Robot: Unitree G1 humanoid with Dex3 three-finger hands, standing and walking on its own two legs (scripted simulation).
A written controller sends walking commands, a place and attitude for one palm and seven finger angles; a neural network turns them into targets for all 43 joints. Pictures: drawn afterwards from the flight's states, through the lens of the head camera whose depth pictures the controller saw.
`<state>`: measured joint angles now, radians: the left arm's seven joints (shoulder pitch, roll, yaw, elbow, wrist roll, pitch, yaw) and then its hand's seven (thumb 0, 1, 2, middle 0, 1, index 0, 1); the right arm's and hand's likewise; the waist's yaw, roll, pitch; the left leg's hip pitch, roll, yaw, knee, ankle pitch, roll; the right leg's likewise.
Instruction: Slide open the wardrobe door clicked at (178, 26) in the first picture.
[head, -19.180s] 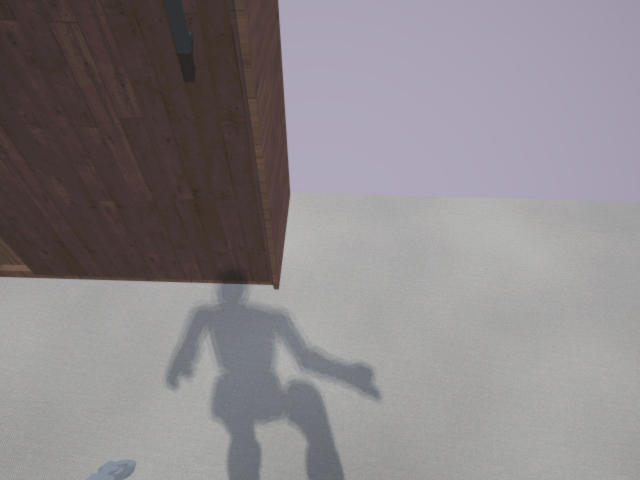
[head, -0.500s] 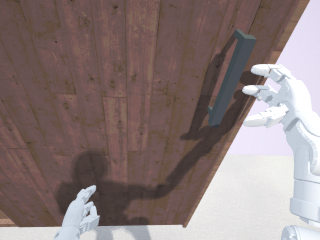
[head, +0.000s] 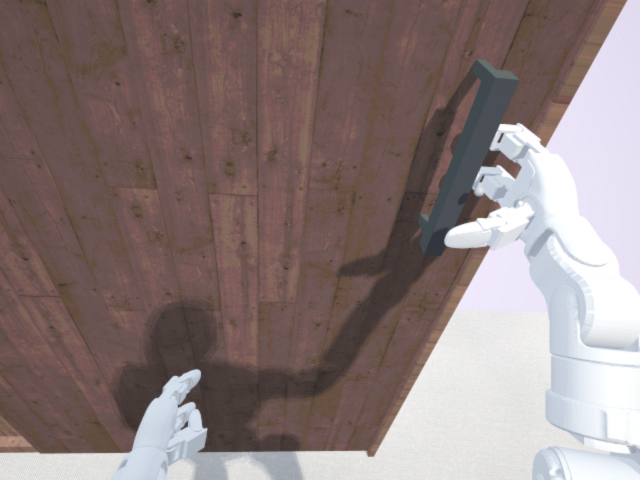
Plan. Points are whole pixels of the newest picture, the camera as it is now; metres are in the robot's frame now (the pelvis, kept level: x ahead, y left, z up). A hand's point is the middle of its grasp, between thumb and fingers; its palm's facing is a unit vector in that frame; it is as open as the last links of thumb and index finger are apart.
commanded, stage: slide the fingers in behind the handle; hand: right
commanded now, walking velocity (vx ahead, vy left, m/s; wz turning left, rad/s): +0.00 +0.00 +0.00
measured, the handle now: (454, 166) +0.39 -0.12 +0.26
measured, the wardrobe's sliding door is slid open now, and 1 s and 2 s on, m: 0.00 0.00 0.00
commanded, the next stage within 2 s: grip the handle and tug to test in 1.88 s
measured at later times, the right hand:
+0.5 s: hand (488, 199) +0.34 -0.14 +0.26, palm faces -0.02 +1.00 -0.06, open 14.0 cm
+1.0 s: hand (462, 195) +0.35 -0.11 +0.25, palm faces -0.04 +1.00 -0.06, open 14.0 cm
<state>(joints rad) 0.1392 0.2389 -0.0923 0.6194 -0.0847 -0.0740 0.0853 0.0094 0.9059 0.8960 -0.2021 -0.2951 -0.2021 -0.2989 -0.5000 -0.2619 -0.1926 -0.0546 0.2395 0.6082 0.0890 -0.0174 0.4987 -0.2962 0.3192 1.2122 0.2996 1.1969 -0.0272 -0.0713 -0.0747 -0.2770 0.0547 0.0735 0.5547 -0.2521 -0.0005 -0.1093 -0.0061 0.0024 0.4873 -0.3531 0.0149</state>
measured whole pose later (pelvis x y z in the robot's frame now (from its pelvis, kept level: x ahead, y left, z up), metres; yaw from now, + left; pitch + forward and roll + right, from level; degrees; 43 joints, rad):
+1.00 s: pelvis +0.00 +0.00 +0.00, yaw +0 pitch -1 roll -1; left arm 0.13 0.24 -0.08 0.61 -0.08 -0.05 0.07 0.01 0.91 0.90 -0.20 -0.29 -0.20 -0.30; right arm -0.47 -0.20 -0.13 -0.14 0.22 0.62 0.03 -0.02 0.50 -0.30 0.31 1.21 0.30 1.20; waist -0.03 -0.07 -0.07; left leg -0.27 0.06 0.07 0.55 -0.25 -0.01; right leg -0.10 0.00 0.00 0.48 -0.36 0.01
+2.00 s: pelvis +0.00 +0.00 +0.00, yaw +0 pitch -2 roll +0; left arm 0.12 0.23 -0.08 0.62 -0.09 0.01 0.05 0.01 0.91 0.90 -0.20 -0.29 -0.20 -0.30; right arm -0.49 -0.18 -0.10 -0.14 0.22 0.65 -0.01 -0.02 0.50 -0.30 0.31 1.20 0.27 1.20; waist -0.03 -0.07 -0.07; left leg -0.26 0.05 0.08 0.53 -0.23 0.00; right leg -0.10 -0.01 0.01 0.48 -0.35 0.01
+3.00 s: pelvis +0.01 -0.01 +0.00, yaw +0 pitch -1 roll +0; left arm 0.10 0.22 -0.08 0.59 -0.09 0.05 0.03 0.01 0.91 0.90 -0.20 -0.29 -0.20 -0.30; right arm -0.44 -0.16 -0.08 -0.23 0.21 0.67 -0.03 0.00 -0.69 -0.79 0.46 1.40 0.35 1.40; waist -0.03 -0.07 -0.08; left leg -0.25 0.05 0.07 0.52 -0.25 -0.01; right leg -0.10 -0.01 0.00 0.48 -0.36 0.01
